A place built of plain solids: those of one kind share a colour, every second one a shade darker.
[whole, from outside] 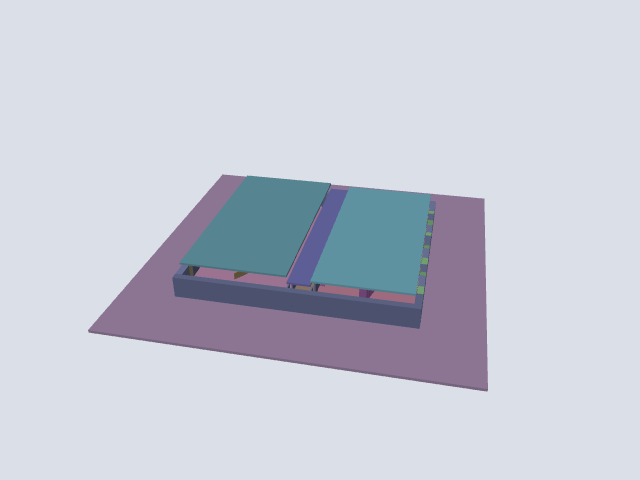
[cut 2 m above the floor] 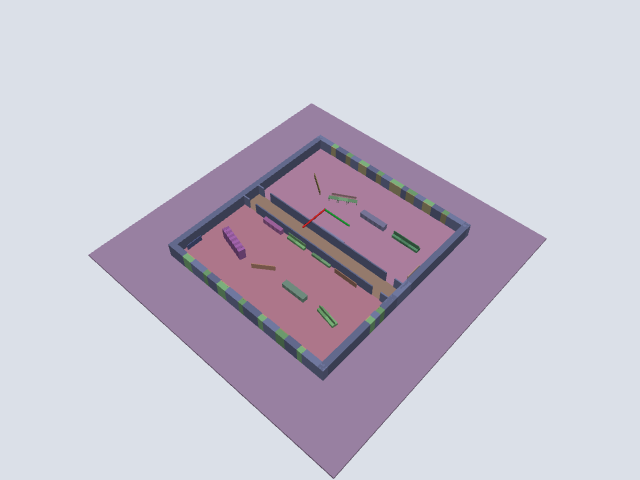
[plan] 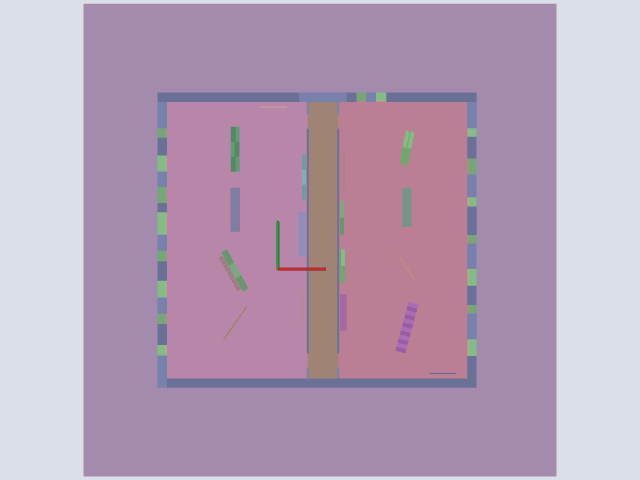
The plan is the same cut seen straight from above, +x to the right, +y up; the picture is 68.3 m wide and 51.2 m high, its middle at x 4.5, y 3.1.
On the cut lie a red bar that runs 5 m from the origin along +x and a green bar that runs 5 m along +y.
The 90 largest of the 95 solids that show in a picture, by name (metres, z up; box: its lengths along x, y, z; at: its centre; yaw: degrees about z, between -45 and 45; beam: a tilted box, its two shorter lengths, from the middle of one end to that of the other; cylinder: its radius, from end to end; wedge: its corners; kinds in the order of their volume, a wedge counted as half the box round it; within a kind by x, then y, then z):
{
 "ground_under_all_1": {"box": [50.44, 50.43, 0.4], "at": [4.5, 3.08, -0.75]},
 "wall_1": {"box": [1.0, 3.46, 3.2], "at": [-12.33, -10.94, 1.0]},
 "wall_2": {"box": [1.0, 2.24, 3.2], "at": [-12.33, -6.99, 1.0]},
 "wall_3": {"box": [1.0, 1.73, 3.2], "at": [-12.33, -3.9, 1.0]},
 "wall_4": {"box": [1.0, 2.08, 3.2], "at": [-12.33, -0.2, 1.0]},
 "wall_5": {"box": [1.0, 1.73, 3.2], "at": [-12.33, 2.81, 1.0]},
 "wall_6": {"box": [1.0, 0.99, 3.2], "at": [-12.33, 6.57, 1.0]},
 "wall_7": {"box": [1.0, 1.64, 3.2], "at": [-12.33, 9.58, 1.0]},
 "wall_8": {"box": [1.0, 1.92, 3.2], "at": [-12.33, 13.06, 1.0]},
 "wall_9": {"box": [1.0, 3.81, 3.2], "at": [-12.33, 16.93, 1.0]},
 "wall_10": {"box": [16.92, 1.0, 3.2], "at": [-4.37, -12.17, 1.0]},
 "wall_11": {"box": [16.92, 1.0, 3.2], "at": [-4.37, 18.33, 1.0]},
 "wall_12": {"box": [0.2, 1.4, 3.2], "at": [3.19, -11.17, 1.0]},
 "wall_13": {"box": [0.2, 23.95, 3.2], "at": [3.19, 3.0, 1.0]},
 "wall_14": {"box": [0.2, 1.55, 3.2], "at": [3.19, 17.26, 1.0]},
 "wall_15": {"box": [5.05, 1.0, 3.2], "at": [4.82, -12.17, 1.0]},
 "wall_16": {"box": [5.05, 1.0, 3.2], "at": [4.82, 18.33, 1.0]},
 "wall_17": {"box": [0.2, 1.4, 3.2], "at": [6.44, -11.17, 1.0]},
 "wall_18": {"box": [0.2, 23.95, 3.2], "at": [6.44, 3.0, 1.0]},
 "wall_19": {"box": [0.2, 1.55, 3.2], "at": [6.44, 17.26, 1.0]},
 "wall_20": {"box": [2.85, 1.0, 3.2], "at": [6.97, 18.33, 1.0]},
 "wall_21": {"box": [1.08, 1.0, 3.2], "at": [9.93, 18.33, 1.0]},
 "wall_22": {"box": [15.67, 1.0, 3.2], "at": [13.38, -12.17, 1.0]},
 "wall_23": {"box": [9.63, 1.0, 3.2], "at": [16.39, 18.33, 1.0]},
 "wall_24": {"box": [1.0, 3.39, 3.2], "at": [20.71, -10.98, 1.0]},
 "wall_25": {"box": [1.0, 2.74, 3.2], "at": [20.71, -6.11, 1.0]},
 "wall_26": {"box": [1.0, 2.05, 3.2], "at": [20.71, -2.81, 1.0]},
 "wall_27": {"box": [1.0, 2.73, 3.2], "at": [20.71, 1.38, 1.0]},
 "wall_28": {"box": [1.0, 3.03, 3.2], "at": [20.71, 5.16, 1.0]},
 "wall_29": {"box": [1.0, 2.43, 3.2], "at": [20.71, 8.88, 1.0]},
 "wall_30": {"box": [1.0, 2.32, 3.2], "at": [20.71, 12.96, 1.0]},
 "wall_31": {"box": [1.0, 3.81, 3.2], "at": [20.71, 16.93, 1.0]},
 "floor_study_1": {"box": [15.12, 29.7, 0.6], "at": [-4.37, 3.08, -0.3]},
 "floor_store_1": {"box": [13.87, 29.7, 0.6], "at": [13.38, 3.08, -0.3]},
 "ceil_study_1": {"box": [15.12, 29.7, 0.3], "at": [-4.37, 3.08, 4.45]},
 "ceil_store_1": {"box": [13.87, 29.7, 0.3], "at": [13.38, 3.08, 4.05]},
 "wall_mass_1": {"box": [0.85, 1.1, 3.2], "at": [-12.4, -8.66, 1.0]},
 "wall_mass_2": {"box": [0.85, 1.1, 3.2], "at": [-12.4, -5.32, 1.0]},
 "wall_mass_3": {"box": [0.85, 1.8, 3.2], "at": [-12.4, -2.14, 1.0]},
 "wall_mass_4": {"box": [0.85, 1.1, 3.2], "at": [-12.4, 1.39, 1.0]},
 "wall_mass_5": {"box": [0.85, 2.4, 3.2], "at": [-12.4, 4.87, 1.0]},
 "wall_mass_6": {"box": [0.85, 1.7, 3.2], "at": [-12.4, 7.91, 1.0]},
 "wall_mass_7": {"box": [0.85, 1.7, 3.2], "at": [-12.4, 11.25, 1.0]},
 "wall_mass_8": {"box": [0.85, 1.0, 3.2], "at": [-12.4, 14.52, 1.0]},
 "wall_mass_9": {"box": [1.0, 0.85, 3.2], "at": [8.89, 18.4, 1.0]},
 "wall_mass_10": {"box": [1.1, 0.85, 3.2], "at": [11.02, 18.4, 1.0]},
 "wall_mass_11": {"box": [0.85, 1.8, 3.2], "at": [20.78, -8.38, 1.0]},
 "wall_mass_12": {"box": [0.85, 0.9, 3.2], "at": [20.78, -4.29, 1.0]},
 "wall_mass_13": {"box": [0.85, 1.8, 3.2], "at": [20.78, -0.89, 1.0]},
 "wall_mass_14": {"box": [0.85, 0.9, 3.2], "at": [20.78, 3.19, 1.0]},
 "wall_mass_15": {"box": [0.85, 1.0, 3.2], "at": [20.78, 7.17, 1.0]},
 "wall_mass_16": {"box": [0.85, 1.7, 3.2], "at": [20.78, 10.95, 1.0]},
 "wall_mass_17": {"box": [0.85, 0.9, 3.2], "at": [20.78, 14.57, 1.0]},
 "floor_corr_1": {"box": [3.25, 29.7, 0.6], "at": [4.82, 3.08, -0.3]},
 "ceil_corr_1": {"box": [3.25, 29.7, 0.3], "at": [4.82, 3.08, 3.4]},
 "door_leaf_1": {"box": [0.12, 1.1, 3.87], "at": [-11.92, -8.66, 1.33]},
 "door_leaf_2": {"box": [0.12, 1.1, 3.87], "at": [-11.92, -5.32, 1.33]},
 "door_leaf_3": {"box": [0.12, 1.8, 3.87], "at": [-11.92, -2.14, 1.33]},
 "door_leaf_4": {"box": [0.12, 1.1, 3.87], "at": [-11.92, 1.39, 1.33]},
 "door_leaf_5": {"box": [0.12, 2.4, 3.87], "at": [-11.92, 4.87, 1.33]},
 "door_leaf_6": {"box": [0.12, 1.7, 3.87], "at": [-11.92, 7.91, 1.33]},
 "door_leaf_7": {"box": [0.12, 1.7, 3.87], "at": [-11.92, 11.25, 1.33]},
 "door_leaf_8": {"box": [0.12, 1.0, 3.87], "at": [-11.92, 14.52, 1.33]},
 "seat_settle_sto_1": {"box": [0.1, 3.6, 1.05], "at": [6.69, 0.33, 0.52]},
 "seat_settle_sto_2": {"box": [0.42, 1.8, 0.47], "at": [6.95, -0.57, 0.23]},
 "seat_settle_sto_3": {"box": [0.42, 1.8, 0.47], "at": [6.95, 1.23, 0.23]},
 "seat_settle_sto_4": {"box": [0.42, 1.8, 0.47], "at": [13.35, 12.08, 0.23], "yaw": -11.0},
 "seat_settle_sto_5": {"box": [0.42, 1.8, 0.47], "at": [13.69, 13.84, 0.23], "yaw": -11.0},
 "seat_settle_sto_6": {"box": [0.1, 3.6, 1.05], "at": [13.78, 12.91, 0.52], "yaw": -11.0},
 "seat_settle_sto_7": {"box": [0.42, 1.8, 0.47], "at": [13.86, 11.98, 0.23], "yaw": -11.0},
 "seat_settle_sto_8": {"box": [0.42, 1.8, 0.47], "at": [14.2, 13.74, 0.23], "yaw": -11.0},
 "seat_settle_1": {"box": [0.42, 1.6, 0.48], "at": [-4.8, 11.18, 0.24]},
 "seat_settle_2": {"box": [0.42, 1.6, 0.48], "at": [-4.8, 12.78, 0.24]},
 "seat_settle_3": {"box": [0.42, 1.6, 0.48], "at": [-4.8, 14.38, 0.24]},
 "seat_settle_4": {"box": [0.1, 4.8, 1.21], "at": [-4.54, 12.78, 0.6]},
 "seat_settle_5": {"box": [0.42, 1.6, 0.48], "at": [-4.28, 11.18, 0.24]},
 "seat_settle_6": {"box": [0.42, 1.6, 0.48], "at": [-4.28, 12.78, 0.24]},
 "seat_settle_7": {"box": [0.42, 1.6, 0.48], "at": [-4.28, 14.38, 0.24]},
 "rail_bars_sto_1": {"box": [0.12, 4.2, 1.6], "at": [7.05, 10.48, 0.2]},
 "rail_bars_sto_2": {"box": [0.12, 3.65, 1.6], "at": [13.78, 0.09, 0.2], "yaw": 34.0},
 "rail_board_1": {"box": [0.12, 4.35, 1.6], "at": [-4.54, -5.75, 0.2], "yaw": -35.0},
 "seat_box_sto_1": {"box": [0.42, 1.8, 0.47], "at": [6.85, 4.57, 0.23]},
 "seat_box_sto_2": {"box": [0.42, 1.8, 0.47], "at": [6.85, 6.37, 0.23]},
 "rail_board_sto_1": {"box": [2.8, 0.12, 1.6], "at": [17.6, -11.14, 0.2]},
 "locker_sto_1": {"box": [0.55, 0.45, 2.0], "at": [14.68, -3.92, 1.0], "yaw": -15.0},
 "counter_issue_1": {"box": [1.0, 4.7, 0.035], "at": [-4.54, 6.32, 0.93]},
 "counter_issue_2": {"box": [0.8, 4.75, 0.035], "at": [2.59, 3.71, 0.93]},
 "counter_issue_sto_1": {"box": [1.0, 4.2, 0.035], "at": [13.78, 6.58, 0.88]},
 "counter_chest_sto_1": {"box": [0.7, 3.9, 0.035], "at": [6.99, -4.62, 0.98]},
 "table_1": {"box": [0.7, 1.6, 0.035], "at": [-3.8, -1.55, 0.74], "yaw": 29.0}
}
